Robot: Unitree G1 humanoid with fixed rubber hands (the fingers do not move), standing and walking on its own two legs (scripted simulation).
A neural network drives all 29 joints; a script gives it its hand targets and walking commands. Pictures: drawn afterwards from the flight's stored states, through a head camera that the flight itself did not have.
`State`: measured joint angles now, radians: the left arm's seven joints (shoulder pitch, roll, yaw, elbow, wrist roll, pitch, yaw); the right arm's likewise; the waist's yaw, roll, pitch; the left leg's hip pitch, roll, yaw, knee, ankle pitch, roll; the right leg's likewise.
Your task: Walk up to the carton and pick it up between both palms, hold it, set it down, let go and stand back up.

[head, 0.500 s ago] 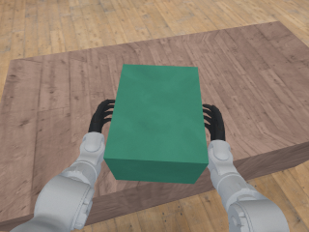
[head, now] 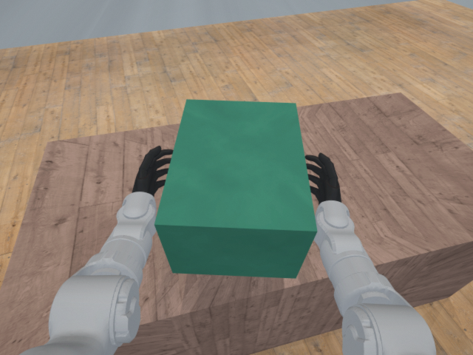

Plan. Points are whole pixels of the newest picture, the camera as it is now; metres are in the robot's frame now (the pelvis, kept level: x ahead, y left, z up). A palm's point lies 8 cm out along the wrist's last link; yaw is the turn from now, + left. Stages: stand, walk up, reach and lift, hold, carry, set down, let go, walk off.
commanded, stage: reach and lift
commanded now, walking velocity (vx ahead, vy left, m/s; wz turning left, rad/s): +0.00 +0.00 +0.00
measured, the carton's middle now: (237, 183) +0.45 -0.04 +0.04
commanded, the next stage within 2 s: none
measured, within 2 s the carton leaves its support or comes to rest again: neither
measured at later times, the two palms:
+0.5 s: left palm (135, 187) +0.41 +0.14 +0.10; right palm (322, 183) +0.38 -0.18 +0.10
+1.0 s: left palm (120, 196) +0.35 +0.15 +0.14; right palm (330, 181) +0.35 -0.18 +0.14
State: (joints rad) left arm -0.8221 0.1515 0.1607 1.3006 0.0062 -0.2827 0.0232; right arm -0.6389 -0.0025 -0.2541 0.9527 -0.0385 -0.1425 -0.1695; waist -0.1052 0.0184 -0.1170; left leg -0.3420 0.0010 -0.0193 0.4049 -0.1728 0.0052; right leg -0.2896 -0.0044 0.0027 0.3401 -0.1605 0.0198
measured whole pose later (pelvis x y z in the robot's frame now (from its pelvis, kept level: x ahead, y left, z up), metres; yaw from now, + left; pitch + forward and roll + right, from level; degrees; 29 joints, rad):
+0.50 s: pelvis +0.03 -0.01 +0.00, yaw +1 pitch +3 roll -1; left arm -0.53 0.11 0.11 0.65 0.00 0.08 0.06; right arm -0.48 -0.07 -0.02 0.61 0.16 0.07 -0.23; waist -0.07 0.00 -0.09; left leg -0.22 0.01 -0.04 0.36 -0.19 -0.01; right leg -0.16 0.01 -0.01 0.28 -0.18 0.01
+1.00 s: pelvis +0.00 -0.01 +0.00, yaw +1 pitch -3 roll -1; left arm -0.46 0.00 0.21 0.23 0.18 0.44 0.02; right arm -0.48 -0.08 -0.05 0.47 0.14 0.23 -0.16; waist -0.06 -0.04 -0.02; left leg -0.12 0.01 -0.05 0.33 -0.16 -0.01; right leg -0.07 0.01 -0.01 0.28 -0.15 0.01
